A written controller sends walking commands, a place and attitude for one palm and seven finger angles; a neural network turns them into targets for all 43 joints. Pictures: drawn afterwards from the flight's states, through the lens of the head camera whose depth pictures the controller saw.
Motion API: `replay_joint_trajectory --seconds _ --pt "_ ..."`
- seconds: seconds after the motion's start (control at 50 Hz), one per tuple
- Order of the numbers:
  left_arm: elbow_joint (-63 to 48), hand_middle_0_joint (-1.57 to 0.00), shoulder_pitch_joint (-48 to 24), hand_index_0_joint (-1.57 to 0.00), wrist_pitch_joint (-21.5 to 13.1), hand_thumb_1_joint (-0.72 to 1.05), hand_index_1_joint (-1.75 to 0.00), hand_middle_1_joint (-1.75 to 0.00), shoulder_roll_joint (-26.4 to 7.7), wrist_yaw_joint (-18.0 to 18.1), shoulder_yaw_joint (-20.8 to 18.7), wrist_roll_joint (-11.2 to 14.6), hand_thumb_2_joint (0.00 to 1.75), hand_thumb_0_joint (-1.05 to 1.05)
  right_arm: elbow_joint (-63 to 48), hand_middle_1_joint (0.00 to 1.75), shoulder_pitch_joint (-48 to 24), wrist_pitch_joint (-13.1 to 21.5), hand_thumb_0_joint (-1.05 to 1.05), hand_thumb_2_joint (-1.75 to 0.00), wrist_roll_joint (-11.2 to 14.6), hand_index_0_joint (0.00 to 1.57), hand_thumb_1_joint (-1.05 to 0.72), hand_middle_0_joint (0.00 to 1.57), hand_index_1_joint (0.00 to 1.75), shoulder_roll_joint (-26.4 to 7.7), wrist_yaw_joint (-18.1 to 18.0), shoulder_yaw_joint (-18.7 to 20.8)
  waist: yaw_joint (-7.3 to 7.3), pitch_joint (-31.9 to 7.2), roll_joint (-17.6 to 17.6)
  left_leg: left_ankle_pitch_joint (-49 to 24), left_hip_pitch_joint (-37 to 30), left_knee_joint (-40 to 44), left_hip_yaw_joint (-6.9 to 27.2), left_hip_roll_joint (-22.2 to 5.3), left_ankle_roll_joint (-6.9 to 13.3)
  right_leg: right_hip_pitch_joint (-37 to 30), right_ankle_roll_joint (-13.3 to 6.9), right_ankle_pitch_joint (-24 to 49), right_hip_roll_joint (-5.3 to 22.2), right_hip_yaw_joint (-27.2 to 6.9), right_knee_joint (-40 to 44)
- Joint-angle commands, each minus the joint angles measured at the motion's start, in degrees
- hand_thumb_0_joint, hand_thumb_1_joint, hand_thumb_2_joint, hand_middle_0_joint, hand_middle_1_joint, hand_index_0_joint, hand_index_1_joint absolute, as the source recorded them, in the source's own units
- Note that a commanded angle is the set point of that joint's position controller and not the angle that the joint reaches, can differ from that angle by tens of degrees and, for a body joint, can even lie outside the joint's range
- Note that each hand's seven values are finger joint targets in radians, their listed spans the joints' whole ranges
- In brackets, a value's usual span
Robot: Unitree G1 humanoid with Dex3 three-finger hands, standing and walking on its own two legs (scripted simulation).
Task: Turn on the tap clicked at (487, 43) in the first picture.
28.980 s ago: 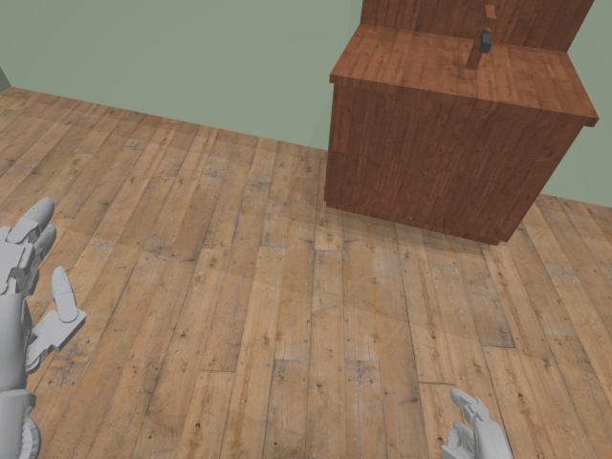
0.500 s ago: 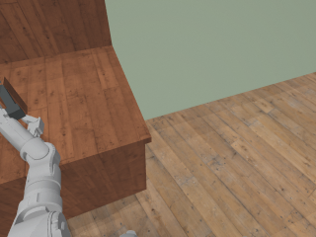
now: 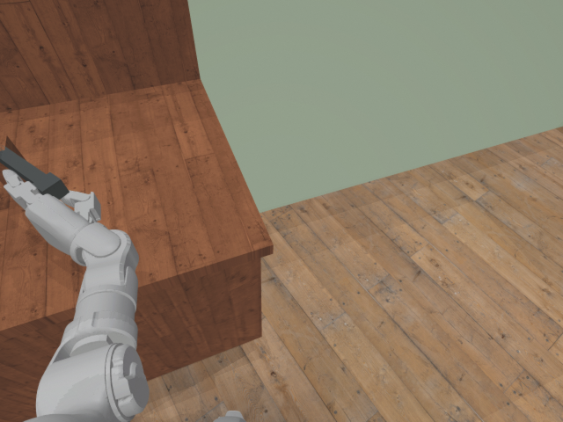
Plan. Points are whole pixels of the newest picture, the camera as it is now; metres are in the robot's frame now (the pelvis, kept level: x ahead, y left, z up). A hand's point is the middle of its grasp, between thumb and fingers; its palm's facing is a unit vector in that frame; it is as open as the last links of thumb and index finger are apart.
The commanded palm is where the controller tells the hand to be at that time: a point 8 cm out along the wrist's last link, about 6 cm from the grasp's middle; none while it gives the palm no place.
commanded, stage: push the lever round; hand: left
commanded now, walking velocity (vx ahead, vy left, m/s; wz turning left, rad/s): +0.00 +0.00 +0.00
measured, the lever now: (51, 188) +0.42 +0.33 +0.09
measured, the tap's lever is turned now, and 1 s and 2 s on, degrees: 35 86 86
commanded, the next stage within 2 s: lift the hand up off the lever in 0.80 s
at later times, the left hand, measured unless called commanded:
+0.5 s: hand (109, 184) +0.45 +0.27 +0.07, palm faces +0.87 -0.47 -0.12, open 8.2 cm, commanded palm +0.41 +0.27 +0.08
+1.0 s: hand (115, 169) +0.48 +0.27 +0.07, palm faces +0.86 -0.49 -0.12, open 8.1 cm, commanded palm +0.42 +0.27 +0.08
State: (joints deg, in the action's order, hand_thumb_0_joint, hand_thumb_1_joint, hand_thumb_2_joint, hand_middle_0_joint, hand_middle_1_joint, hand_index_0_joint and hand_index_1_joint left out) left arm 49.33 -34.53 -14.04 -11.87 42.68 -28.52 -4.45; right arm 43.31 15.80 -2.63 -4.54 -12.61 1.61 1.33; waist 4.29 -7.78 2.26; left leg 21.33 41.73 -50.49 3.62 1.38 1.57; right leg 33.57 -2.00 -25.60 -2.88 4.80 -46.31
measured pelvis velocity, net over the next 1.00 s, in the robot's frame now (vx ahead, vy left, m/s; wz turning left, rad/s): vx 0.01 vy -0.02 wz -0.01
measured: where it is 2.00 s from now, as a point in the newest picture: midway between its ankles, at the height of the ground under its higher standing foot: outside the picture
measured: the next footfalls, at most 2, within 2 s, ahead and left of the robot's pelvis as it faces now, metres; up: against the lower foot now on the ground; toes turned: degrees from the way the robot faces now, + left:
none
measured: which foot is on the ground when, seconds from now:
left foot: down 0.00-1.00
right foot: down 0.00-1.00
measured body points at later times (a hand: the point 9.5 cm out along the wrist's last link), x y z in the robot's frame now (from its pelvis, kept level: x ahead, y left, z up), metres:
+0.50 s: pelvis +0.00 -0.01 +0.00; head +0.06 +0.00 +0.44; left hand +0.40 +0.29 +0.08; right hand +0.02 -0.27 -0.13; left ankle +0.03 +0.09 -0.70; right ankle -0.03 -0.10 -0.70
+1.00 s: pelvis +0.01 -0.02 +0.00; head +0.09 -0.01 +0.44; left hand +0.43 +0.29 +0.08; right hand +0.01 -0.28 -0.13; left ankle +0.03 +0.09 -0.70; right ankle -0.03 -0.10 -0.70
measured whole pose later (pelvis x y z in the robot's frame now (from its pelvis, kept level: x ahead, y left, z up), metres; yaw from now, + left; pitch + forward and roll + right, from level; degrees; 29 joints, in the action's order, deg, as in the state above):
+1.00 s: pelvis +0.01 -0.02 +0.00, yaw -1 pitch +17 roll -3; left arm 65.8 -46.9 -14.6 -20.9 45.7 -35.5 -9.3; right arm 43.5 20.7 -4.4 -5.8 -13.2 3.9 1.2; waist 8.8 -9.1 2.0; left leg 22.2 45.7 -50.8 4.2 -0.2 0.1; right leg 37.6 -3.6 -26.1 -4.6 5.2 -46.4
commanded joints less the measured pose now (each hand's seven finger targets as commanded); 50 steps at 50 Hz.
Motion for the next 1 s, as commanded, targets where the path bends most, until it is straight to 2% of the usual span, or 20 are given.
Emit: replay_joint_trajectory --seconds 0.0,0.04,0.1,0.14,0.16,0.24,0.34,0.38,0.42,0.44,0.5,0.54,0.58,0.6,0.64,0.76,0.84,0.88,0.9,0.98 --pt "-10.72 -0.15 -26.99 -0.15 -3.35 0.90 -0.15 -0.15 -10.74 1.11 2.75 -3.09 0.90 0.00 -3.68 0.30 2.78 1.24 0.00 -0.90 -0.55 0.20 -0.90 0.20 0.30 -9.28 -0.29 2.85 1.86 -18.69 4.62 -19.10 -21.39 5.55 3.78 -1.97 -1.55 2.56 0.02 14.84 0.41 -1.29 5.45" --pt "-9.24 -0.15 -27.99 -0.15 -3.04 0.90 -0.15 -0.15 -10.02 1.71 3.17 -3.23 0.90 0.00 -3.89 0.30 2.83 1.05 0.00 -0.90 -0.63 0.20 -0.90 0.20 0.30 -9.14 0.14 2.78 2.08 -18.08 2.98 -17.63 -19.62 5.45 3.46 -1.73 -1.11 2.26 0.10 14.57 0.40 -1.20 5.49" --pt "-7.10 -0.15 -28.79 -0.15 -2.80 0.90 -0.15 -0.15 -11.53 2.83 1.19 -3.71 0.90 0.00 -3.39 0.30 3.19 0.69 0.00 -0.90 -0.89 0.20 -0.90 0.20 0.30 -9.25 0.44 2.91 2.01 -18.33 2.54 -17.88 -18.92 5.17 3.27 -1.76 -0.89 1.88 0.22 14.96 0.47 -1.27 5.60" --pt "-5.57 -0.15 -31.10 -0.15 -2.60 0.90 -0.15 -0.15 -10.42 3.21 2.62 -4.11 0.90 0.00 -3.32 0.30 3.32 0.54 0.00 -0.90 -0.92 0.20 -0.90 0.20 0.30 -9.03 0.72 2.81 2.63 -17.64 2.64 -16.36 -17.84 5.12 2.85 -1.56 -0.57 2.29 0.31 14.41 0.55 -1.41 5.83" --pt "-4.42 -0.15 -32.11 -0.15 -2.60 0.90 -0.15 -0.15 -11.55 3.59 1.66 -4.41 0.90 0.00 -3.09 0.30 3.60 0.53 0.00 -0.90 -0.99 0.20 -0.90 0.20 0.30 -9.18 0.79 2.80 2.71 -17.48 1.52 -15.50 -17.26 5.15 3.01 -1.59 -0.45 2.20 0.32 13.96 0.60 -1.32 5.96" --pt "-3.14 -0.15 -35.33 -0.15 -3.21 0.90 -0.15 -0.15 -13.30 3.96 1.35 -5.69 0.90 0.00 -2.70 0.30 4.48 0.27 0.00 -0.90 -1.17 0.20 -0.90 0.20 0.30 -9.26 0.93 2.77 3.22 -18.02 3.57 -14.15 -17.21 5.24 2.96 -1.60 -0.29 3.01 0.28 12.79 0.69 -1.56 6.00" --pt "-0.25 -0.15 -34.84 -0.15 -3.40 0.90 -0.15 -0.15 -16.31 3.95 -0.55 -6.22 0.90 0.00 -2.81 0.30 5.80 -0.13 0.00 -0.90 -1.28 0.20 -0.90 0.20 0.30 -9.28 0.94 2.72 3.19 -19.27 1.96 -14.69 -14.29 4.31 1.75 -1.17 0.55 0.27 0.64 15.67 0.80 -2.37 6.10" --pt "2.46 -0.15 -35.32 -0.15 -3.08 0.90 -0.15 -0.15 -17.60 3.83 -1.26 -6.39 0.90 0.00 -2.73 0.30 5.98 -0.22 0.00 -0.90 -1.19 0.20 -0.90 0.20 0.30 -9.38 0.81 2.61 3.68 -17.18 0.00 -12.61 -11.69 4.08 1.29 -1.03 1.11 0.10 0.98 15.33 0.90 -2.82 6.78" --pt "2.94 -0.15 -37.22 -0.15 -3.31 0.90 -0.15 -0.15 -19.73 3.62 -1.89 -6.72 0.90 0.00 -2.70 0.30 6.44 -0.35 0.00 -0.90 -1.09 0.20 -0.90 0.20 0.30 -9.66 0.63 2.47 4.10 -16.68 0.77 -10.43 -10.43 4.56 1.57 -1.05 1.16 0.39 1.07 13.51 1.11 -3.03 6.91" --pt "1.86 -0.15 -38.95 -0.15 -3.65 0.90 -0.15 -0.15 -18.65 3.47 -0.47 -6.80 0.90 0.00 -2.78 0.30 6.34 -0.25 0.00 -0.90 -1.04 0.20 -0.90 0.20 0.30 -9.51 0.65 2.45 4.38 -17.26 3.04 -11.01 -11.46 4.35 1.25 -1.00 1.21 0.77 1.01 14.17 1.13 -3.33 7.05" --pt "2.69 -0.15 -38.86 -0.15 -4.13 0.90 -0.15 -0.15 -21.18 3.62 -2.61 -6.78 0.90 0.00 -2.27 0.30 7.61 -0.16 0.00 -0.90 -1.31 0.20 -0.90 0.20 0.30 -9.81 0.73 2.58 4.24 -19.49 3.93 -12.38 -12.36 3.68 1.41 -1.02 1.21 0.54 1.05 15.44 0.90 -3.37 6.72" --pt "2.92 -0.15 -38.55 -0.15 -4.30 0.90 -0.15 -0.15 -20.36 3.44 -1.61 -6.84 0.90 0.00 -2.47 0.30 8.09 -0.20 0.00 -0.90 -1.26 0.20 -0.90 0.20 0.30 -9.66 0.91 2.54 4.29 -20.35 4.55 -13.39 -12.94 3.53 1.18 -1.02 1.16 0.55 1.04 16.31 0.74 -3.28 6.43" --pt "2.54 -0.15 -38.63 -0.15 -4.44 0.90 -0.15 -0.15 -21.70 3.43 -2.49 -6.88 0.90 0.00 -2.51 0.30 8.76 -0.30 0.00 -0.90 -1.38 0.20 -0.90 0.20 0.30 -9.83 0.98 2.65 4.08 -21.71 3.76 -14.90 -13.02 3.16 0.94 -1.05 1.25 -0.81 1.20 18.62 0.78 -3.34 6.18" --pt "2.58 -0.15 -38.64 -0.15 -4.50 0.90 -0.15 -0.15 -21.42 3.40 -2.50 -6.92 0.90 0.00 -2.31 0.30 8.88 -0.40 0.00 -0.90 -1.34 0.20 -0.90 0.20 0.30 -9.84 1.03 2.64 4.19 -21.14 5.47 -15.25 -13.76 3.48 1.28 -1.14 1.00 -0.11 1.03 18.02 0.75 -3.11 6.02" --pt "2.92 -0.15 -37.74 -0.15 -4.39 0.90 -0.15 -0.15 -20.54 3.28 -1.87 -6.74 0.90 0.00 -2.38 0.30 9.21 -0.38 0.00 -0.90 -1.35 0.20 -0.90 0.20 0.30 -9.77 1.23 2.68 4.17 -21.24 4.93 -16.14 -14.06 3.31 1.02 -1.12 1.07 -0.32 1.12 18.89 0.50 -3.02 6.15" --pt "4.25 -0.15 -37.71 -0.15 -3.80 0.90 -0.15 -0.15 -23.58 3.00 -3.86 -6.84 0.90 0.00 -2.49 0.30 10.13 -0.56 0.00 -0.90 -1.26 0.20 -0.90 0.20 0.30 -10.15 1.20 2.78 4.68 -20.09 1.54 -15.01 -10.45 2.91 0.36 -0.97 1.64 -2.57 1.84 21.55 0.88 -3.61 6.48" --pt "4.89 -0.15 -37.51 -0.15 -3.50 0.90 -0.15 -0.15 -24.04 2.68 -3.90 -6.94 0.90 0.00 -2.55 0.30 10.66 -0.84 0.00 -0.90 -1.12 0.20 -0.90 0.20 0.30 -10.14 1.33 2.61 4.63 -19.44 3.72 -16.03 -10.96 3.14 0.28 -1.01 1.52 -2.35 1.81 22.51 0.96 -3.64 6.42" --pt "5.65 -0.15 -39.06 -0.15 -3.31 0.90 -0.15 -0.15 -24.51 2.50 -3.94 -7.02 0.90 0.00 -2.24 0.30 11.09 -0.70 0.00 -0.90 -1.26 0.20 -0.90 0.20 0.30 -10.35 1.35 2.62 5.40 -19.18 2.75 -15.98 -10.44 2.65 0.25 -1.06 1.64 -1.79 2.06 23.13 1.04 -3.72 6.50" --pt "5.22 -0.15 -37.85 -0.15 -3.48 0.90 -0.15 -0.15 -26.12 2.48 -5.60 -6.92 0.90 0.00 -2.30 0.30 11.30 -0.84 0.00 -0.90 -1.16 0.20 -0.90 0.20 0.30 -10.44 1.33 2.64 4.69 -19.83 3.54 -16.20 -10.84 3.11 0.62 -1.09 1.47 -2.47 1.83 22.28 1.00 -3.59 6.24" --pt "1.72 -0.15 -35.85 -0.15 -3.72 0.90 -0.15 -0.15 -24.60 2.37 -4.96 -6.32 0.90 0.00 -3.14 0.30 11.45 -1.02 0.00 -0.90 -1.09 0.20 -0.90 0.20 0.30 -10.05 1.62 2.74 3.46 -23.36 5.57 -21.30 -15.19 3.09 0.27 -1.23 1.08 -4.18 1.62 26.18 0.64 -3.19 5.91"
